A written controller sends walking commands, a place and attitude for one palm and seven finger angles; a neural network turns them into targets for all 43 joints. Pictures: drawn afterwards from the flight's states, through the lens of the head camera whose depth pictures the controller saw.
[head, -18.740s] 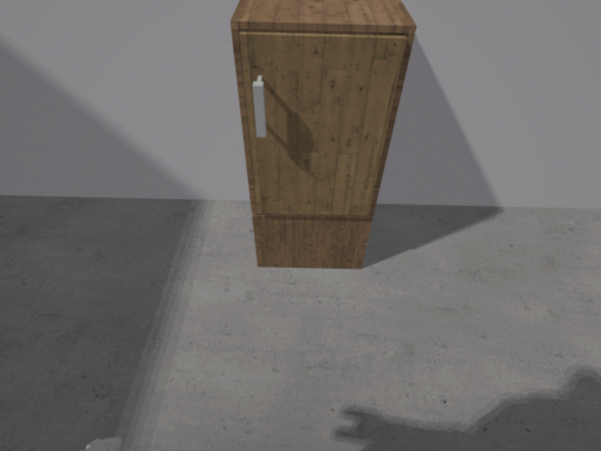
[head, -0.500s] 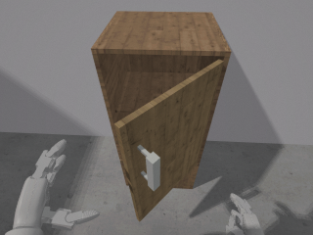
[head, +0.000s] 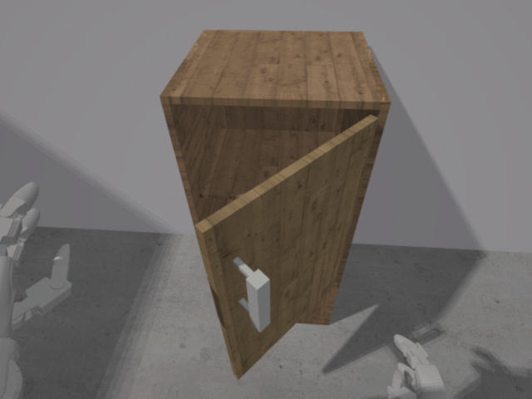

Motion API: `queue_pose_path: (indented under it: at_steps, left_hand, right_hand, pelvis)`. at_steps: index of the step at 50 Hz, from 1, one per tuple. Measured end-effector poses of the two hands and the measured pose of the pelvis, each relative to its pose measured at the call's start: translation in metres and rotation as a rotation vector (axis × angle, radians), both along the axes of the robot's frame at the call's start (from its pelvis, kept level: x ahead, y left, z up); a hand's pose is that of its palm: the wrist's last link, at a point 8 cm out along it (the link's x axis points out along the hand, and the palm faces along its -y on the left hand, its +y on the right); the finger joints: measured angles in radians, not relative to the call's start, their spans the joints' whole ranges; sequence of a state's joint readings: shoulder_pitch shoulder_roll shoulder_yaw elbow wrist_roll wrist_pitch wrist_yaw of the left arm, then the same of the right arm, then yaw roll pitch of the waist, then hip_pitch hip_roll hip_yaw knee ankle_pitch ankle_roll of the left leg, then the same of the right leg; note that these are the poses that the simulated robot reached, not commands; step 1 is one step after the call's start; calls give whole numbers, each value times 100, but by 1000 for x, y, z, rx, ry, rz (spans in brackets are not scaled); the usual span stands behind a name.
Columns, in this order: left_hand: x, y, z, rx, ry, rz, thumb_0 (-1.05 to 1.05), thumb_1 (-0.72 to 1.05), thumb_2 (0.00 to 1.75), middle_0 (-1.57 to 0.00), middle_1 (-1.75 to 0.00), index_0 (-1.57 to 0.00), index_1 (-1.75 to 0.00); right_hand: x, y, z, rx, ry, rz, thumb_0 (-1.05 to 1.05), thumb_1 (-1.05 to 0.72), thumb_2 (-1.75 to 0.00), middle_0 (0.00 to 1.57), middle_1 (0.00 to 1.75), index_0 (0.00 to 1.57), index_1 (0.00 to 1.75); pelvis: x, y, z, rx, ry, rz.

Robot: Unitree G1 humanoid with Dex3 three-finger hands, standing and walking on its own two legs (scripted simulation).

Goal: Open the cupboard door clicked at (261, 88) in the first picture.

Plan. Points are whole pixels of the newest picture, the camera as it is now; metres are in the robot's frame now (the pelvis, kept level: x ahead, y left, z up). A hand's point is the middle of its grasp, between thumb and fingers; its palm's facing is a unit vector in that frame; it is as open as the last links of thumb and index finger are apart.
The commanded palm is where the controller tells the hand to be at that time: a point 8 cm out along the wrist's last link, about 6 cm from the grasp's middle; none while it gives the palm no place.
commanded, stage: draw the hand back to the body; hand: left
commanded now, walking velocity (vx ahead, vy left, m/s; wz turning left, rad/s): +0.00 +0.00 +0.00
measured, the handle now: (250, 294) +0.29 +0.07 -0.01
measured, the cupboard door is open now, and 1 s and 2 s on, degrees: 48 48 48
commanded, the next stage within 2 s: step back with the hand held close in 0.34 s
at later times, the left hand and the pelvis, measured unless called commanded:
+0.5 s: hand (79, 287) +0.18 +0.24 +0.16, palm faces +0.45 -0.79 -0.40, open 7.4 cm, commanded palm +0.13 +0.28 +0.18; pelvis -0.01 -0.02 +0.00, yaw +0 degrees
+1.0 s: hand (27, 329) +0.13 +0.27 +0.16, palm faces +0.40 -0.75 -0.52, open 7.4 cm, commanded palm +0.08 +0.30 +0.18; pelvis -0.07 +0.01 -0.01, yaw -2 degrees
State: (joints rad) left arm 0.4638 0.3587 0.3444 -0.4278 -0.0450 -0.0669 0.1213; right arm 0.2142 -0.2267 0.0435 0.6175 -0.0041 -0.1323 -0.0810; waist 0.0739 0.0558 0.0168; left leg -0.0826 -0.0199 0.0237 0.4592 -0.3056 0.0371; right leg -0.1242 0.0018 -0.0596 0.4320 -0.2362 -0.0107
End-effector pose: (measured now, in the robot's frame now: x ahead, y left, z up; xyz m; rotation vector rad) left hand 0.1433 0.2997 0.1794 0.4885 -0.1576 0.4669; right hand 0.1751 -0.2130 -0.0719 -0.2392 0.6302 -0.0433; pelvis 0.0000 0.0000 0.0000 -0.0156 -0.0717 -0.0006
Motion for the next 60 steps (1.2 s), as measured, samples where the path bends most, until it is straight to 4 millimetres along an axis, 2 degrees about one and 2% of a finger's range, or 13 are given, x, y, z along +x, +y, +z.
queue_pose_path:
  at_steps: [4,12,20,25,30,36,43,49,55,60]
  left_hand:
    - [0,-3,3,-6,-14,11,1,77,84,-21,-30,-20,-30]
    - [0,-18,-16,-58,51,-10,1,86,89,-21,-30,-21,-30]
    - [-4,-23,-4,-26,15,-9,1,88,89,-21,-30,-21,-30]
    - [-4,-24,-5,-25,17,-7,1,89,90,-21,-30,-21,-30]
    - [1,-19,-6,22,36,-23,1,89,90,-21,-30,-21,-30]
    - [0,-22,-8,60,85,-104,1,89,90,-21,-30,-21,-30]
    - [-18,-8,4,126,44,-130,1,88,90,-22,-30,-21,-30]
    - [-46,4,0,134,9,-92,1,89,90,-22,-30,-21,-30]
    - [-75,4,-10,123,-34,-37,1,89,90,-22,-30,-21,-30]
    - [-90,2,-11,93,-101,-48,1,88,90,-22,-30,-21,-30]
  right_hand:
    - [1,-6,0,5,6,-4,2,-90,-90,20,30,21,30]
    - [-2,-19,-1,-1,25,-17,2,-90,-90,20,30,21,30]
    - [-3,-24,-1,7,13,-20,2,-90,-90,20,30,21,30]
    - [-5,-26,-1,16,17,-25,2,-90,-90,20,30,21,30]
    - [-14,-33,-1,3,43,-57,2,-90,-90,20,30,21,30]
    - [-34,-41,-2,-28,80,-130,1,-90,-90,20,30,21,30]
    - [-61,-37,0,-40,91,-184,2,-91,-90,20,30,21,30]
    - [-80,-25,1,-43,61,-162,2,-90,-90,20,30,21,30]
    - [-100,-17,-9,-58,57,-116,1,-90,-90,20,30,21,30]
    - [-122,-17,-15,-67,94,-102,1,-90,-90,20,30,21,30]
  pelvis:
    - [0,-4,1,2,-5,-1]
    - [-1,-14,3,4,-12,-4]
    - [-3,-21,3,4,-24,-4]
    - [-7,-23,3,2,-20,-4]
    - [-15,-21,3,-8,29,-7]
    - [-25,-10,2,4,61,-23]
    - [-44,1,-1,12,62,-30]
    - [-67,7,-7,21,49,-30]
    - [-87,6,-16,17,34,-4]
    - [-104,6,-20,4,41,10]
